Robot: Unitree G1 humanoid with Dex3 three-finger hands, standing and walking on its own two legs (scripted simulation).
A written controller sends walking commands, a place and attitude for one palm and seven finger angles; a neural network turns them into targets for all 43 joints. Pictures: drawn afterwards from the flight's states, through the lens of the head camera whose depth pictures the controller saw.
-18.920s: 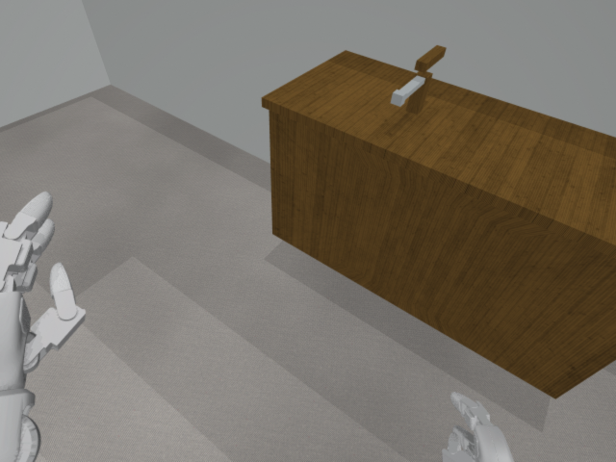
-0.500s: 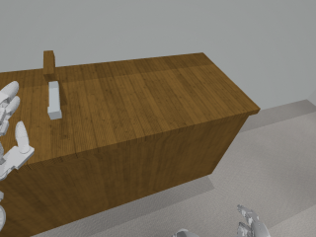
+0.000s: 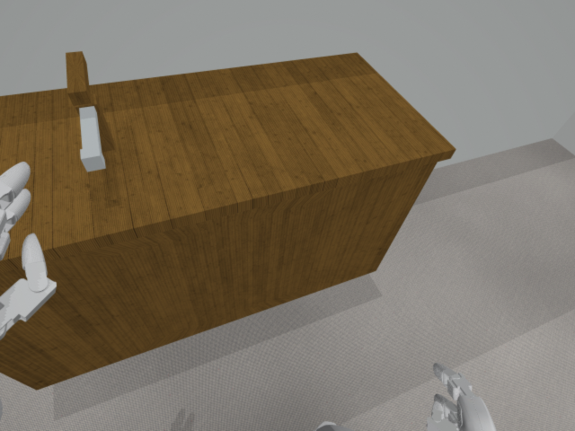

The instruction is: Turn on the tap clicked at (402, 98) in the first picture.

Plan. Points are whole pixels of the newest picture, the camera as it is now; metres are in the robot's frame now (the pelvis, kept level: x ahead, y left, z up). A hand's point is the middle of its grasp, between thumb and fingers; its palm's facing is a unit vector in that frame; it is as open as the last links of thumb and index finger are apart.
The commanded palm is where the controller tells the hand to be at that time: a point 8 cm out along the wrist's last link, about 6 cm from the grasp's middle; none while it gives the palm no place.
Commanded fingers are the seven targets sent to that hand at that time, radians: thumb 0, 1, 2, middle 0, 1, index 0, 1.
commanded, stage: come to a stop and stand still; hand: left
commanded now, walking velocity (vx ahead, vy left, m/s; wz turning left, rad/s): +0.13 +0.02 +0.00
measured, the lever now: (93, 159) +0.48 +0.36 +0.06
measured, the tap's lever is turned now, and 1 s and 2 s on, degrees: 0 0 0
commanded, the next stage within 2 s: look again from close up in 1.52 s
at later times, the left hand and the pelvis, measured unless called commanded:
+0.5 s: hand (32, 370) +0.14 +0.23 +0.17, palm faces +0.34 -0.82 -0.45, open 7.4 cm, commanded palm +0.09 +0.26 +0.20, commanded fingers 0.00 0.90 0.90 -0.20 -0.30 -0.20 -0.30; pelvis -0.06 -0.02 +0.01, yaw +2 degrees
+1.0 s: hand out of the picture +0.07 +0.20 +0.17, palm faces +0.38 -0.81 -0.44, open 7.4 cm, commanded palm +0.02 +0.24 +0.20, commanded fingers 0.00 0.90 0.90 -0.20 -0.30 -0.20 -0.30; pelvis -0.12 -0.05 +0.01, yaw +4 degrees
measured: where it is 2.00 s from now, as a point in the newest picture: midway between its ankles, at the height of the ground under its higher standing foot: outside the picture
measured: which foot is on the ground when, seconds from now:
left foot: down 0.00-0.22, up 0.24-0.48, down 0.50-0.70, up 0.72-0.96, down 0.98-1.00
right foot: down 0.00-1.00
